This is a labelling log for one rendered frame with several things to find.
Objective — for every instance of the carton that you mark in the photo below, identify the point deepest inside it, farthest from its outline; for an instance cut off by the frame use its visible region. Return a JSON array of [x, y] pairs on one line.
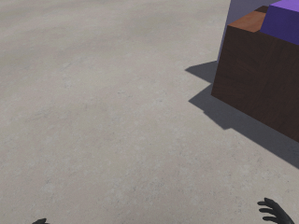
[[282, 21]]

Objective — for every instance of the right robot hand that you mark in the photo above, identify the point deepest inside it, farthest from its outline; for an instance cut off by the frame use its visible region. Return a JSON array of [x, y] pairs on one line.
[[281, 215]]

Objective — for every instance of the pedestal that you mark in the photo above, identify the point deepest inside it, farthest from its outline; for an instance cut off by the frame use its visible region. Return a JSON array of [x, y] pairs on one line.
[[258, 74]]

